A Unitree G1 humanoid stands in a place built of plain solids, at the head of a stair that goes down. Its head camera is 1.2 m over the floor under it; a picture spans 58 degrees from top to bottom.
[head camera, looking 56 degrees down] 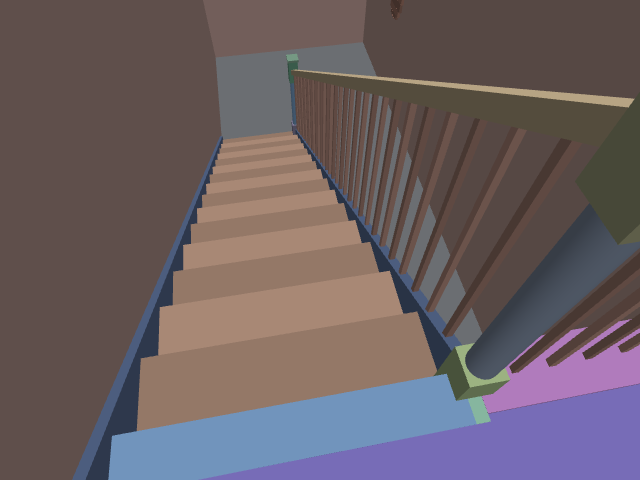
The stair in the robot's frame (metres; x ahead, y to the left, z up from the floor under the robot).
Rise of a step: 0.18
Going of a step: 0.27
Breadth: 0.93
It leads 10 degrees to the left of straight ahead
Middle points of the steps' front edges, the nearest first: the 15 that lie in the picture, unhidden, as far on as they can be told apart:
0.28 0.09 0.00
0.55 0.12 -0.18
0.81 0.17 -0.35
1.07 0.22 -0.53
1.34 0.26 -0.71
1.60 0.31 -0.88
1.86 0.36 -1.06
2.13 0.41 -1.24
2.39 0.45 -1.42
2.65 0.50 -1.60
2.91 0.55 -1.77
3.18 0.59 -1.95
3.44 0.64 -2.13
3.70 0.69 -2.31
3.96 0.74 -2.48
